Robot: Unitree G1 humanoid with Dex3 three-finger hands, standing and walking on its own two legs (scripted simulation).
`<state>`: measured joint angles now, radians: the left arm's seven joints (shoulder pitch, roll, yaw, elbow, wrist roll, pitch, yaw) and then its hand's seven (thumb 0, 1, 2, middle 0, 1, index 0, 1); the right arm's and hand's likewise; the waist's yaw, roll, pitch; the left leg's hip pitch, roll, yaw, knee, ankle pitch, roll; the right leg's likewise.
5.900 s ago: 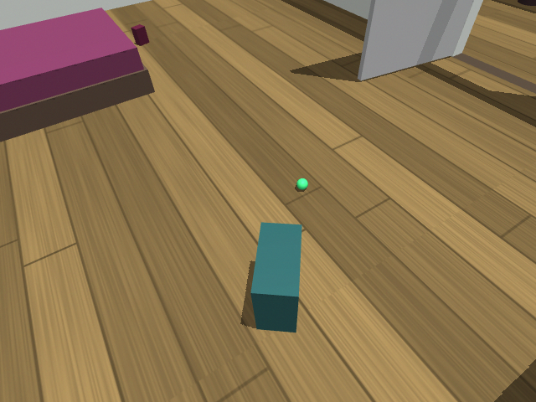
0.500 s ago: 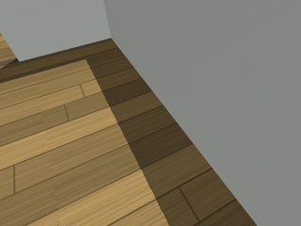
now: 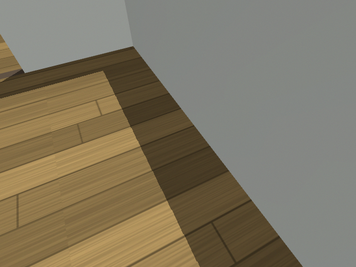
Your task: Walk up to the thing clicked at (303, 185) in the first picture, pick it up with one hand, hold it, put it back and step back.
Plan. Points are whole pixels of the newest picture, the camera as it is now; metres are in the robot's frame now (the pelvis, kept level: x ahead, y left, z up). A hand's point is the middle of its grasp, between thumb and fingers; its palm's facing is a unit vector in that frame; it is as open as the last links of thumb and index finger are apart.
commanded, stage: stand
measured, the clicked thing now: out of the picture +0.26 +1.20 -0.75
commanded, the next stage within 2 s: walk up in 0.66 s
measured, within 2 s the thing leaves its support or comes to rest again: neither
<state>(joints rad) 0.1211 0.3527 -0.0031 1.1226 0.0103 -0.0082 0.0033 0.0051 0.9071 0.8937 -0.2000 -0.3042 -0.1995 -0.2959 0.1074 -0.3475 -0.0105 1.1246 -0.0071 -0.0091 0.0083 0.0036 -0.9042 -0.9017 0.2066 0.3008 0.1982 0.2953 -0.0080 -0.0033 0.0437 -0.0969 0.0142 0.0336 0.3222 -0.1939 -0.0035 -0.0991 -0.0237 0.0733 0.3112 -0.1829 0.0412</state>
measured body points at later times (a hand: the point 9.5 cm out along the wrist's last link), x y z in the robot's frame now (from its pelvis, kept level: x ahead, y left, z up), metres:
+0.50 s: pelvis +0.00 +0.00 +0.00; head +0.01 +0.01 +0.45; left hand +0.07 +0.31 -0.13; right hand +0.07 -0.30 -0.13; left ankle -0.01 +0.12 -0.75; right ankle -0.01 -0.15 -0.75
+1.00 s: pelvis -0.02 -0.06 -0.01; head +0.03 -0.06 +0.44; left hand +0.02 +0.28 -0.10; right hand +0.14 -0.36 -0.13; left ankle -0.04 +0.09 -0.70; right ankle +0.02 -0.16 -0.75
